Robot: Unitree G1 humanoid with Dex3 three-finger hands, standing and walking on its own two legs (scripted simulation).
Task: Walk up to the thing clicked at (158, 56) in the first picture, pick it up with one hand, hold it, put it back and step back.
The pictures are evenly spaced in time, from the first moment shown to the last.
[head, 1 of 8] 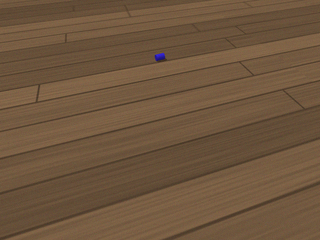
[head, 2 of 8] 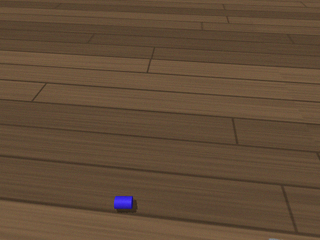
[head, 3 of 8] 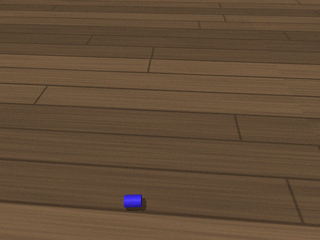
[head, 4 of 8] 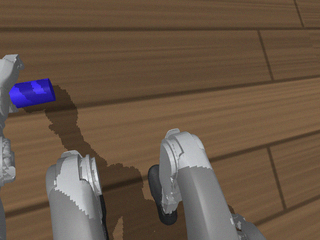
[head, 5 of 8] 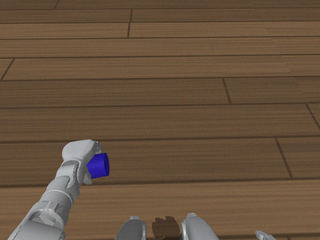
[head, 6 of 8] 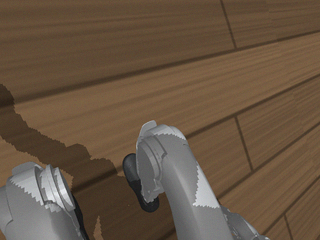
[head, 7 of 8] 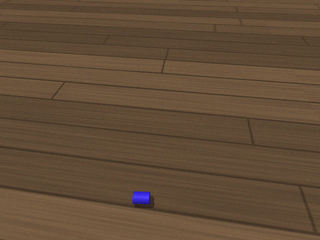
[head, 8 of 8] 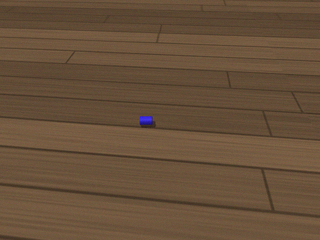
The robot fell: no
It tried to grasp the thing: yes
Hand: left
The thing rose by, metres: 0.67
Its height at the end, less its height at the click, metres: +0.00
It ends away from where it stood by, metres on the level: 0.00
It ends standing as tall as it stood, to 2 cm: yes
